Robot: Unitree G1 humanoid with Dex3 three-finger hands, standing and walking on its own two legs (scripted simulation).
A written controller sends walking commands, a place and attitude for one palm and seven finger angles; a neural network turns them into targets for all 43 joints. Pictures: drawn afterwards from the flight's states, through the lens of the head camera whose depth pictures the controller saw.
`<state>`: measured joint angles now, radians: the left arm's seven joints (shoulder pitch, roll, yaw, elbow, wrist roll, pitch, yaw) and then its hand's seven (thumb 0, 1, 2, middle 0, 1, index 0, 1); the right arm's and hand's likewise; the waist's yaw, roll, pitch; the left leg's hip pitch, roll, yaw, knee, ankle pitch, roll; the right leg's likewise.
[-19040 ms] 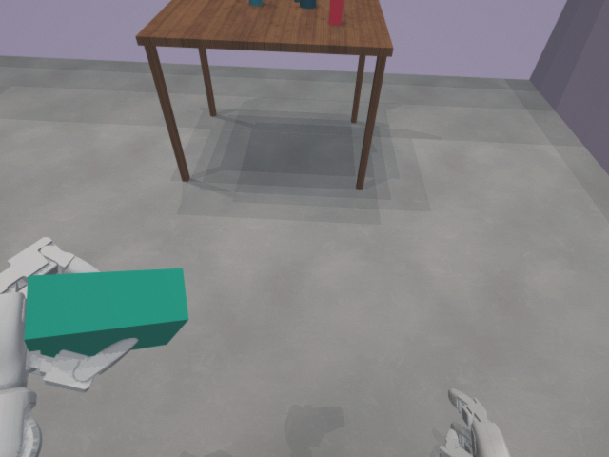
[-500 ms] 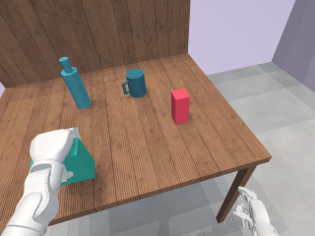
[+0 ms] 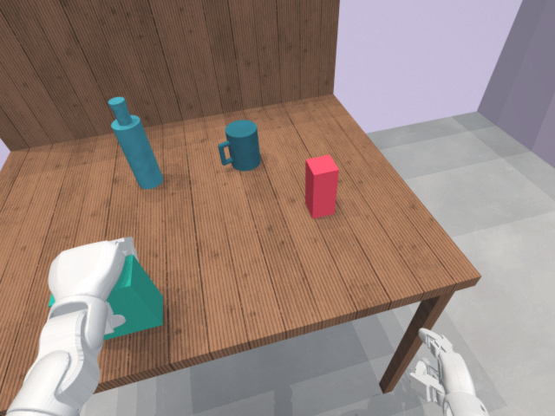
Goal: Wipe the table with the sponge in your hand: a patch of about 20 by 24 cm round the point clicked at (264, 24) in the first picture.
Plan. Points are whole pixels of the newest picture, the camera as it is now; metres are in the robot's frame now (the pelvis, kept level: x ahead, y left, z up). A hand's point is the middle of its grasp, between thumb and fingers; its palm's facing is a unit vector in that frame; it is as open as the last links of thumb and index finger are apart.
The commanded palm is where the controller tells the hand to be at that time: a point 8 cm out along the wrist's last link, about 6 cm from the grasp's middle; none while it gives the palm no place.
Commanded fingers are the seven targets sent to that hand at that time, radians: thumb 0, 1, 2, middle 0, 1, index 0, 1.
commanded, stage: lower the sponge onto the table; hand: left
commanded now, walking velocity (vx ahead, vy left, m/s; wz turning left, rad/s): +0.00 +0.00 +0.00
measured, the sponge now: (119, 307) +0.24 +0.30 +0.01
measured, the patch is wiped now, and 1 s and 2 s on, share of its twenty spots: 0.00 0.05 0.15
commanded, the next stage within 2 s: wipe forward along the first lane in 0.74 s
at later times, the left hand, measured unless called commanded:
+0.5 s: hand (124, 294) +0.25 +0.29 +0.04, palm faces -0.04 -0.06 -1.00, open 9.3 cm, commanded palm +0.23 +0.28 +0.10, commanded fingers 0.00 0.10 1.30 -1.20 -1.60 -1.20 -1.60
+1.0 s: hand (127, 291) +0.26 +0.29 +0.03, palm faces -0.04 -0.05 -1.00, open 9.3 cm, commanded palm +0.24 +0.29 +0.08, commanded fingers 0.00 0.10 1.30 -1.20 -1.60 -1.20 -1.60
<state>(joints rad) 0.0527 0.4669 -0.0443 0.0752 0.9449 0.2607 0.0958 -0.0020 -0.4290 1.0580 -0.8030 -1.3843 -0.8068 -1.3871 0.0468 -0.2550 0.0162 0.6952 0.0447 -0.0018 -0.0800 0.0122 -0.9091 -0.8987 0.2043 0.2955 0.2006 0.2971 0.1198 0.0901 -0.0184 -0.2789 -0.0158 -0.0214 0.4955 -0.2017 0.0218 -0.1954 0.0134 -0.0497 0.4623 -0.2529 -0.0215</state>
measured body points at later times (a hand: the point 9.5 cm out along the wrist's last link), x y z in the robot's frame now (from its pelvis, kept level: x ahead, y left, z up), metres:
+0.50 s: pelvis +0.00 +0.00 +0.00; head -0.01 -0.03 +0.45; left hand +0.25 +0.29 +0.09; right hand +0.23 -0.21 -0.09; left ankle +0.04 +0.10 -0.74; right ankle +0.00 -0.11 -0.74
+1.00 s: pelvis +0.01 -0.01 +0.00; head +0.00 -0.04 +0.44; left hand +0.26 +0.29 +0.09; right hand +0.22 -0.24 -0.10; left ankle +0.04 +0.10 -0.74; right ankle +0.00 -0.11 -0.74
